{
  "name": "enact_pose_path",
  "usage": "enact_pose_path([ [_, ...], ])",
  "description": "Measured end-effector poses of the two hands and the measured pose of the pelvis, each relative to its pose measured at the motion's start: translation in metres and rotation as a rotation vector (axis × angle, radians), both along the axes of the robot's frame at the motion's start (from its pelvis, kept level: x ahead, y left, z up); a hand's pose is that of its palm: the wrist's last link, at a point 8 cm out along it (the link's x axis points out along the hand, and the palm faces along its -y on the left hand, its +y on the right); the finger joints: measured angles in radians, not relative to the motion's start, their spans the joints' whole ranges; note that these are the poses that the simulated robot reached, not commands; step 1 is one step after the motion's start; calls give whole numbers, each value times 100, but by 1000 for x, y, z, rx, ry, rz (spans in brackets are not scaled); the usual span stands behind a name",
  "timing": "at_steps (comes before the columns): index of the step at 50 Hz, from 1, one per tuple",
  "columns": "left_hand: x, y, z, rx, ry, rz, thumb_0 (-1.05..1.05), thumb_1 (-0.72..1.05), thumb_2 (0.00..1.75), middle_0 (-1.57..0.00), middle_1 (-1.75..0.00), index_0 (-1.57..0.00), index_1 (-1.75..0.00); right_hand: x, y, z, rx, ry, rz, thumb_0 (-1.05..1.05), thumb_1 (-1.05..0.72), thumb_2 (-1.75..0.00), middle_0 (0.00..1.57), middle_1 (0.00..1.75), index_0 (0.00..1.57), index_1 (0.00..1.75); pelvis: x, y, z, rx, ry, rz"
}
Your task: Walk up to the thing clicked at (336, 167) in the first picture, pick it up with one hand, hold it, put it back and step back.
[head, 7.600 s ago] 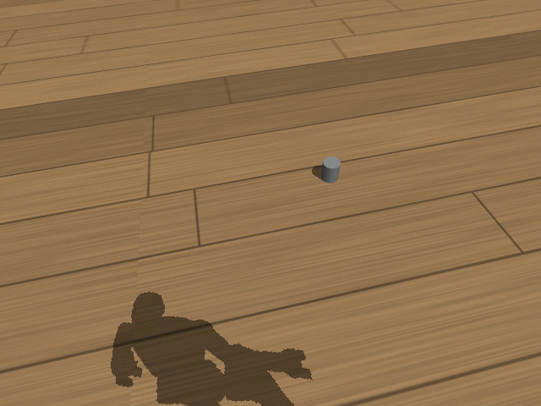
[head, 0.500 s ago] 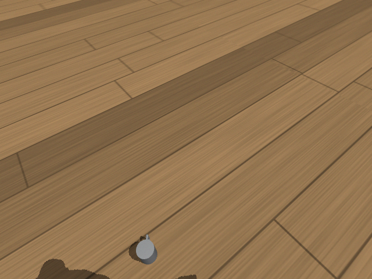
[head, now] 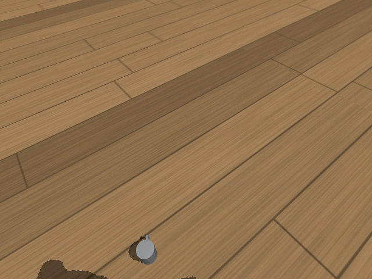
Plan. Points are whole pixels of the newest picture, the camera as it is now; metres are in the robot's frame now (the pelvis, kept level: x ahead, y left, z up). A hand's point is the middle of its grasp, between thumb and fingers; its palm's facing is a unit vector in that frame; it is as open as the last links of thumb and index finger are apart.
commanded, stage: stand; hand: left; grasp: from above
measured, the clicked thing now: (147, 248) +0.39 +0.25 -0.73
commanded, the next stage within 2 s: rise first in 0.68 s
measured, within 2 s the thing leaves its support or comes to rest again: neither
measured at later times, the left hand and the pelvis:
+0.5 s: hand out of the picture +0.07 +0.26 -0.16, palm faces -0.03 -0.94 -0.35, open 7.4 cm; pelvis +0.00 +0.00 +0.00, yaw +0 degrees
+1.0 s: hand out of the picture +0.14 +0.25 -0.17, palm faces -0.02 -0.94 -0.34, open 8.9 cm; pelvis -0.02 +0.00 -0.02, yaw +0 degrees
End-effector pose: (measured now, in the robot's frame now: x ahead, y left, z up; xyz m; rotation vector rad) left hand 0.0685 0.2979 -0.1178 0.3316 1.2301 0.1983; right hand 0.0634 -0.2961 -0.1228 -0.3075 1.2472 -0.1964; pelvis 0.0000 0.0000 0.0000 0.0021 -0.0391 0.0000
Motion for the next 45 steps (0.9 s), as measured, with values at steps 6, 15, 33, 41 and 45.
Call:
enact_pose_path([
  [6, -1, 0, 0, -2, 0, -1, 0, 90, 90, -21, -30, -20, -30, -1, 0, 0, -1, 0, 1, 0, -91, -90, 20, 30, 21, 30, -1, 1, 0, 0, 0, 0],
  [15, -1, 1, 0, -2, -4, -1, 0, 90, 90, -21, -30, -20, -30, 0, 1, 1, -2, -5, 1, 0, -91, -90, 20, 30, 21, 30, -1, 2, 0, 1, -2, -1],
  [33, -3, 2, -2, -4, 15, 0, 0, 90, 90, -21, -30, -20, -30, -1, 3, 0, -1, 10, -1, 0, -91, -90, 20, 30, 21, 30, 1, 3, 0, 0, 4, -1],
  [41, 4, 2, -1, -5, -14, 8, 0, 89, 91, -20, -31, -20, -31, 5, 4, 1, -2, -22, -6, 0, -91, -90, 20, 30, 21, 30, 1, 4, -1, 1, 12, 1],
  [45, 32, -3, -3, -18, -96, 31, 1, 79, 93, -19, -41, -17, -40, 13, 17, 0, 13, -118, 1, 0, -93, -90, 20, 30, 21, 30, -8, 4, -6, -1, 58, 15],
])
